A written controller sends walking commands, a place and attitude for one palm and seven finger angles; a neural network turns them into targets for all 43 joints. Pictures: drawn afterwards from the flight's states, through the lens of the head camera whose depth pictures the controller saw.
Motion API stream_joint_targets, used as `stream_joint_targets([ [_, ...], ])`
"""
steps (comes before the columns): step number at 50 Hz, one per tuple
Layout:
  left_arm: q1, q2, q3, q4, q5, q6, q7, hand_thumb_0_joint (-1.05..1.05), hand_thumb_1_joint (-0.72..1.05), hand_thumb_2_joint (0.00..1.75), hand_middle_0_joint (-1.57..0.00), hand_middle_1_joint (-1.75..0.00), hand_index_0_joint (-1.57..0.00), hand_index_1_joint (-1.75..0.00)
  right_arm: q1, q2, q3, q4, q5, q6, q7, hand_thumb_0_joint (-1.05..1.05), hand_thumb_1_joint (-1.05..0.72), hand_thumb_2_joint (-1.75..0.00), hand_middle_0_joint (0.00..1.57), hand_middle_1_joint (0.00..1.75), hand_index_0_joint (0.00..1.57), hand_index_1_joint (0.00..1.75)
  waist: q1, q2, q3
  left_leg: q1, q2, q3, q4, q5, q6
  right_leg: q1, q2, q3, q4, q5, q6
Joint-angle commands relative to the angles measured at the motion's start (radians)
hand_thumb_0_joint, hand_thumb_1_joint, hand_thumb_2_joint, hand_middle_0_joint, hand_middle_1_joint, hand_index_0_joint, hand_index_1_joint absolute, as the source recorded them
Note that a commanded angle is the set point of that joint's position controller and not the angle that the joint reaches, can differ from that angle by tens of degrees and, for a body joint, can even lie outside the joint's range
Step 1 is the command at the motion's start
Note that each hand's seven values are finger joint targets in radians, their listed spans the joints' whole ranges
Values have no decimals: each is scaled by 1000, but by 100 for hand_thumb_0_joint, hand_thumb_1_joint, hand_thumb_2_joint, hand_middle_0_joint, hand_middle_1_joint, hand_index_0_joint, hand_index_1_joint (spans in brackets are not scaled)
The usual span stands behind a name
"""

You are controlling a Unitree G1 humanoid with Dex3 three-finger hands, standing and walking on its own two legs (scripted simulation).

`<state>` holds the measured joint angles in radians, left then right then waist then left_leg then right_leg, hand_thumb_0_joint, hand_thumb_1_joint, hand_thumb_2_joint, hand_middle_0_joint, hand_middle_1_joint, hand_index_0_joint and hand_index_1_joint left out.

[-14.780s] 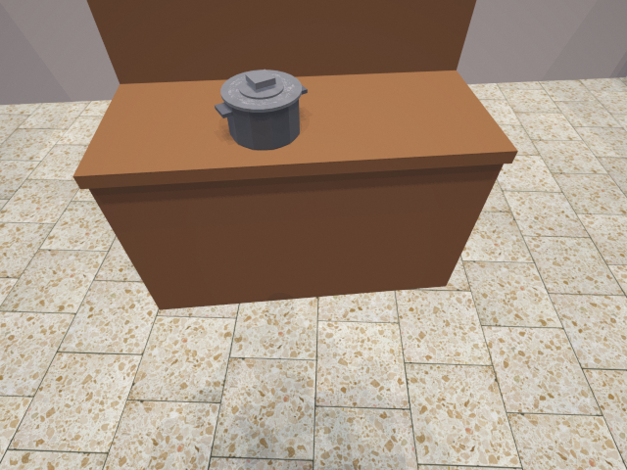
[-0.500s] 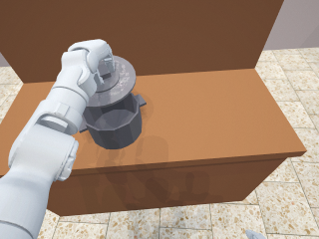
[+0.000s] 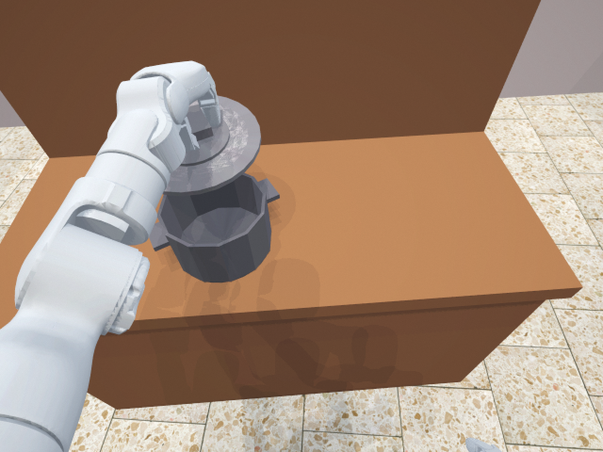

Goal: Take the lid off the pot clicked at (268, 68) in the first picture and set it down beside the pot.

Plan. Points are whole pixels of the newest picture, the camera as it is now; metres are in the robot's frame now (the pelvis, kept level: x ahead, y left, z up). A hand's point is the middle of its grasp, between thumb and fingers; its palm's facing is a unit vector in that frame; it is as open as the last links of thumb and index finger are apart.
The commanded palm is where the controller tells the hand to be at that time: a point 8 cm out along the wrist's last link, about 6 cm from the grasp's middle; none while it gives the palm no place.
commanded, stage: move the lid sideways beside the pot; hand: left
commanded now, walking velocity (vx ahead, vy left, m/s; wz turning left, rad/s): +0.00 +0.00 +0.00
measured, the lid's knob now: (187, 125) +0.52 +0.15 +0.17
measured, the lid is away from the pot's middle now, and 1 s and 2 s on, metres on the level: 0.00 0.14 0.24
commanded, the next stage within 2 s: none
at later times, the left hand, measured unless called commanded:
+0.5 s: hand (139, 136) +0.48 +0.20 +0.18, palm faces -0.33 -0.10 -0.94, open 7.7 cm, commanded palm +0.48 +0.20 +0.26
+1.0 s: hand (81, 145) +0.46 +0.27 +0.18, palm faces -0.34 -0.11 -0.93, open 7.7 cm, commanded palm +0.48 +0.27 +0.26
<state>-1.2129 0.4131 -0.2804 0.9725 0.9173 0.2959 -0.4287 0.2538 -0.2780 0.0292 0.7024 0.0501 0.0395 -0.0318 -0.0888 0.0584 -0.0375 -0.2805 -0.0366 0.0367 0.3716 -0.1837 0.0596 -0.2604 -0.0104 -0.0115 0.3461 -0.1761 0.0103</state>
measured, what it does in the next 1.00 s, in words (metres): stands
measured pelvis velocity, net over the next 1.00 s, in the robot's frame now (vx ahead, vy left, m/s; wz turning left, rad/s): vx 0.00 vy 0.01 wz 0.02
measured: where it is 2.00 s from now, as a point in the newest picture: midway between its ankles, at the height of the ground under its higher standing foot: outside the picture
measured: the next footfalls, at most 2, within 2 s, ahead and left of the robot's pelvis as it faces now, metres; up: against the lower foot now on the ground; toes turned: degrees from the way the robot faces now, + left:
none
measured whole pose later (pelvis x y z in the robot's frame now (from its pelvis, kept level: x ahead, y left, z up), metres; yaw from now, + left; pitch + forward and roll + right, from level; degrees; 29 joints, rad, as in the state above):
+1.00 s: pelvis +0.00 +0.01 +0.00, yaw +1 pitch +6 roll -2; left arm -1.14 0.67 -0.18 0.95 0.94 0.15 -0.52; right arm 0.25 -0.29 0.03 0.69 0.07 0.10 -0.05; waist -0.08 0.04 -0.01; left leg -0.29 -0.04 0.02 0.39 -0.19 0.07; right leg -0.24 -0.01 -0.03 0.30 -0.16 0.02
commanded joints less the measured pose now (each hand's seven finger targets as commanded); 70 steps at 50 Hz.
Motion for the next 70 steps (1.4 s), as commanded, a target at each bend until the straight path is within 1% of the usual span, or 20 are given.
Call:
stream_joint_targets([
  [1, -675, 336, 138, -186, 51, 2, 80, 0, 67, 100, -63, -95, -73, -104, -10, -153, -43, -96, -2, -30, -16, 0, -90, -90, 20, 30, 20, 30, -1, -60, -414, 222, 2, -66, -7, 261, 13, 83, 44, 9, -15, 286, -49],
  [2, -721, 369, 148, -254, 62, -10, 83, 0, 67, 100, -63, -95, -73, -104, -10, -149, -40, -108, -3, -33, -16, 0, -90, -90, 20, 30, 20, 30, 3, -37, -477, 248, 1, -71, -7, 284, 11, 117, 42, 17, -7, 312, -49],
  [6, -664, 328, 115, -181, 75, -8, 72, 0, 67, 100, -63, -95, -73, -104, -12, -149, -44, -107, -1, -25, -22, 0, -90, -90, 20, 30, 20, 30, -3, -51, -436, 232, 5, -64, -3, 300, 13, 98, 42, 9, -15, 317, -49],
  [9, -647, 375, 146, -187, 71, -19, 55, 0, 67, 100, -63, -95, -73, -104, -15, -153, -45, -116, -4, -21, -25, 0, -90, -90, 20, 30, 20, 30, 1, -60, -469, 247, 0, -63, 5, 309, 21, 125, 39, 17, -15, 343, -44],
  [11, -672, 317, 99, -263, 60, -41, 40, 0, 67, 100, -63, -95, -73, -104, -22, -145, -50, -129, -1, -24, -22, 0, -90, -90, 20, 30, 20, 30, -2, -33, -488, 279, 3, -67, 18, 374, 22, 123, 37, 16, -12, 381, -45],
  [15, -606, 392, 146, -187, 54, -44, 21, 0, 67, 100, -63, -95, -73, -104, -2, -164, -52, -110, 3, -7, -27, 0, -90, -90, 20, 30, 20, 30, -7, -84, -417, 240, 0, -62, 9, 304, 28, 114, 42, 10, -27, 342, -40],
  [19, -672, 346, 94, -291, 48, -75, 15, 0, 67, 100, -63, -95, -73, -104, -6, -159, -55, -110, 8, -11, -25, 0, -90, -90, 20, 30, 20, 30, -15, 1, -434, 309, 7, -77, 18, 334, 23, 65, 48, 3, -32, 314, -43],
  [25, -657, 448, 167, -310, 42, -99, 18, 0, 67, 100, -63, -95, -73, -104, 3, -167, -58, -110, 8, -15, -30, 0, -90, -90, 20, 30, 20, 30, -2, 7, -473, 319, 7, -79, 24, 351, 25, 100, 47, 4, -28, 333, -44],
  [30, -595, 463, 171, -229, 51, -96, 12, 0, 67, 100, -63, -95, -73, -104, 4, -176, -54, -98, 12, -2, -28, 0, -90, -90, 20, 30, 20, 30, -3, -9, -410, 279, 9, -81, 19, 351, 20, 87, 49, -7, -33, 323, -46],
  [33, -592, 496, 192, -259, 61, -104, 6, 0, 67, 100, -63, -95, -73, -104, 2, -177, -58, -108, 9, 4, -24, 0, -90, -90, 20, 30, 20, 30, 2, 10, -447, 306, 10, -83, 33, 408, 20, 100, 47, -1, -28, 355, -46],
  [35, -573, 448, 145, -202, 55, -103, -7, 0, 67, 100, -63, -95, -73, -104, -4, -176, -55, -102, 14, 11, -27, 0, -90, -90, 20, 30, 20, 30, -11, -10, -396, 277, 10, -77, 27, 355, 21, 72, 48, -9, -35, 320, -43],
  [37, -607, 515, 192, -281, 54, -121, -7, 0, 67, 100, -63, -95, -73, -104, 1, -184, -59, -111, 11, 14, -25, 0, -90, -90, 20, 30, 20, 30, 0, 21, -454, 315, 12, -85, 31, 404, 20, 90, 48, -6, -33, 334, -45],
  [42, -584, 506, 185, -300, 42, -149, -18, 0, 67, 100, -63, -95, -73, -104, 4, -181, -63, -110, 13, 20, -25, 0, -90, -90, 20, 30, 20, 30, -6, 38, -452, 358, 19, -99, 49, 492, 19, 58, 54, -10, -36, 341, -42],
  [44, -537, 519, 196, -221, 40, -147, -23, 0, 67, 100, -63, -95, -73, -104, 12, -187, -61, -98, 15, 27, -26, 0, -90, -90, 20, 30, 20, 30, -5, 4, -399, 313, 16, -92, 37, 409, 20, 44, 56, -17, -44, 298, -42],
  [47, -598, 559, 207, -309, 40, -167, -20, 0, 67, 100, -63, -95, -73, -104, 5, -190, -62, -106, 16, 31, -25, 0, -90, -90, 20, 30, 20, 30, -2, 41, -449, 331, 17, -95, 32, 404, 17, 64, 52, -15, -42, 293, -45],
  [51, -583, 509, 167, -236, 32, -169, -28, 0, 67, 100, -63, -95, -73, -104, 11, -194, -62, -89, 21, 27, -31, 0, -90, -90, 20, 30, 20, 30, -12, 46, -385, 326, 21, -103, 27, 372, 12, -9, 58, -30, -59, 223, -48],
  [61, -567, 614, 230, -217, 45, -203, -22, 0, 67, 100, -63, -95, -73, -104, 22, -203, -61, -83, 20, 25, -36, 0, -90, -90, 20, 30, 20, 30, 1, 42, -420, 295, 17, -98, 27, 371, 11, 44, 56, -25, -52, 250, -51],
  [63, -584, 586, 200, -199, 49, -201, -25, 0, 67, 100, -63, -95, -73, -104, 34, -203, -60, -72, 22, 32, -34, 0, -90, -90, 20, 30, 20, 30, -8, 55, -393, 294, 22, -102, 25, 365, 9, 27, 59, -28, -52, 234, -48],
  [67, -591, 649, 243, -248, 59, -217, -25, 0, 67, 100, -63, -95, -73, -104, 39, -205, -64, -83, 19, 34, -33, 0, -90, -90, 20, 30, 20, 30, -2, 76, -448, 336, 24, -109, 41, 432, 10, 40, 61, -27, -49, 257, -47],
  [70, -522, 655, 241, -135, 52, -216, -37, 0, 67, 100, -63, -95, -73, -104, 45, -209, -59, -76, 25, 41, -37, 0, -90, -90, 20, 30, 20, 30, -8, 25, -382, 269, 21, -97, 34, 356, 18, 37, 60, -30, -52, 237, -42],
])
